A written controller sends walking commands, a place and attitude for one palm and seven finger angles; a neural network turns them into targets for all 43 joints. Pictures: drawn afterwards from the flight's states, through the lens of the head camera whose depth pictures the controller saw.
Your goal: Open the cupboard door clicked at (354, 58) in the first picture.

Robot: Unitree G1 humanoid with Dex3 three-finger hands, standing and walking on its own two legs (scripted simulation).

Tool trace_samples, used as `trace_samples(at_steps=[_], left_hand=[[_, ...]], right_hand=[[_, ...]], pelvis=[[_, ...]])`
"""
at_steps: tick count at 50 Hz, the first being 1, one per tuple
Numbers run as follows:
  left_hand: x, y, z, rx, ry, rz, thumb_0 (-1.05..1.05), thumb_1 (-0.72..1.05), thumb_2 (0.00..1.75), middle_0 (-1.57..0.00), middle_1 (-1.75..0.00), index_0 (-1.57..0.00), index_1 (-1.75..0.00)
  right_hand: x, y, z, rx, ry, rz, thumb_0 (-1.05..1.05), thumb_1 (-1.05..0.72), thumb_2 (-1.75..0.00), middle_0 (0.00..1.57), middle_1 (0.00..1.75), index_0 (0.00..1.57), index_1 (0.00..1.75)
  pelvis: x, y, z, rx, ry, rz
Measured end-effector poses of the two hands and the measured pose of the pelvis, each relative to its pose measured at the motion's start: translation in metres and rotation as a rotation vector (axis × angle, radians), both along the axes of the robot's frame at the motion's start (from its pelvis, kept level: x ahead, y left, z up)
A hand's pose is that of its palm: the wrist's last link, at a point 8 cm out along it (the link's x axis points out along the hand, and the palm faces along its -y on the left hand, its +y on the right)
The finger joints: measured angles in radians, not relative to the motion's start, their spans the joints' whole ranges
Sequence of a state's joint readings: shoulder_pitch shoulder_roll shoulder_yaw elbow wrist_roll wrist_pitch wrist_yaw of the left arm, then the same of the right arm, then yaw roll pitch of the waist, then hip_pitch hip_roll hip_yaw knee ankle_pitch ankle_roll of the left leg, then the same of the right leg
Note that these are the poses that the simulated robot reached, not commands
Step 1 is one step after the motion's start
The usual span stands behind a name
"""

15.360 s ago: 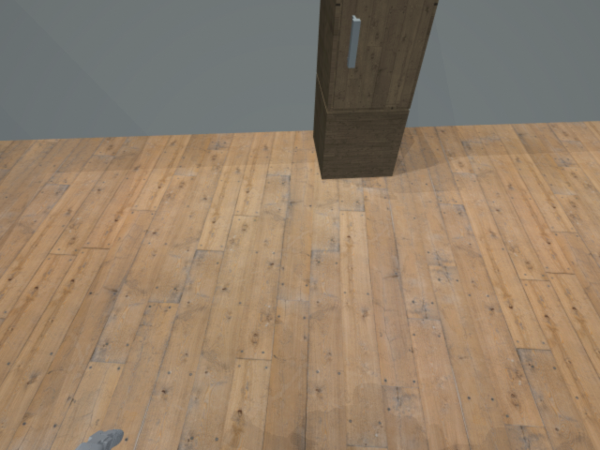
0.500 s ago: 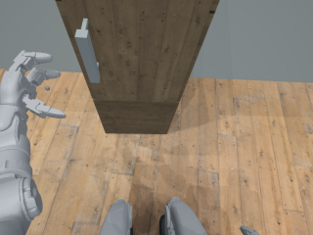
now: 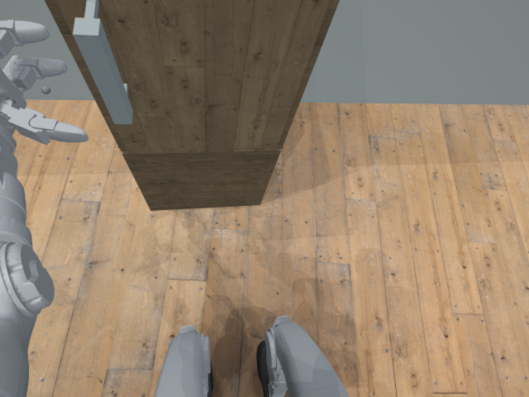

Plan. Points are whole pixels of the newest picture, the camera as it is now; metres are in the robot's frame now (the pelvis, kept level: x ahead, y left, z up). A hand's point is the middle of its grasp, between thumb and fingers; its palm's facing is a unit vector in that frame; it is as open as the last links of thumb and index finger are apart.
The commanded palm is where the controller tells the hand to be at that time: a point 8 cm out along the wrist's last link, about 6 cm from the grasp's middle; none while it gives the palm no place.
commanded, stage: move the hooked fingers beside the handle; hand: left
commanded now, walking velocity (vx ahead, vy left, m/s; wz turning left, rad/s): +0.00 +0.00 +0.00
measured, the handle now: (109, 66) +0.57 +0.18 +0.06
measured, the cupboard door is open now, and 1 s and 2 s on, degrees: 0 0 0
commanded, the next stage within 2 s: slide the fingers in behind the handle in 0.78 s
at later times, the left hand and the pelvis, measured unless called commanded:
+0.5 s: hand (41, 96) +0.52 +0.25 +0.06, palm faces +0.01 -1.00 -0.01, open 14.0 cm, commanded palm +0.50 +0.28 +0.06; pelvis +0.01 +0.01 +0.01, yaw +0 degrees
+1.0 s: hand (48, 94) +0.52 +0.24 +0.06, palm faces +0.03 -1.00 -0.01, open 14.0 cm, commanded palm +0.50 +0.27 +0.06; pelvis +0.00 +0.00 +0.00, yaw +0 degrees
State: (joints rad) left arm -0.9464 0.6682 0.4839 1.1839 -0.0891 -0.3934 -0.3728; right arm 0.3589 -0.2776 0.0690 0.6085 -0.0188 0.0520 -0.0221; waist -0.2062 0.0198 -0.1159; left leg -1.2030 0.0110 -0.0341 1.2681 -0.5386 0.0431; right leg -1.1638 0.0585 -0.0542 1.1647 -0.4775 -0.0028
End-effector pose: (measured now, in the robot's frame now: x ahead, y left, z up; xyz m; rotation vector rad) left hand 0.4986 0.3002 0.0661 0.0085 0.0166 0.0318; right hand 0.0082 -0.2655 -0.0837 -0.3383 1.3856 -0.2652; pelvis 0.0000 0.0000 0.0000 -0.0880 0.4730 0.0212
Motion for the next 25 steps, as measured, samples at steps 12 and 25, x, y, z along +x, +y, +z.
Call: trace_samples(at_steps=[12, 25], left_hand=[[0.002, -0.002, -0.014, -0.01, 0.046, -0.005, -0.01, -0.49, 0.3, -0.3, -1.2, -0.3, -1.2], [-0.005, 0.007, -0.004, 0.001, 0.04, -0.018, -0.01, -0.5, 0.3, -0.3, -1.2, -0.29, -1.2]], right_hand=[[-0.011, 0.01, 0.002, 0.026, 0.053, -0.033, 0.01, -0.9, -0.9, 0.2, 0.3, 0.2, 0.3], [0.007, 0.01, 0.005, 0.02, 0.023, 0.001, 0.01, -0.9, -0.9, 0.2, 0.3, 0.2, 0.3]], pelvis=[[0.004, 0.004, 0.003, -0.003, 0.009, -0.012], [0.006, 0.005, 0.006, -0.011, -0.007, 0.007]])
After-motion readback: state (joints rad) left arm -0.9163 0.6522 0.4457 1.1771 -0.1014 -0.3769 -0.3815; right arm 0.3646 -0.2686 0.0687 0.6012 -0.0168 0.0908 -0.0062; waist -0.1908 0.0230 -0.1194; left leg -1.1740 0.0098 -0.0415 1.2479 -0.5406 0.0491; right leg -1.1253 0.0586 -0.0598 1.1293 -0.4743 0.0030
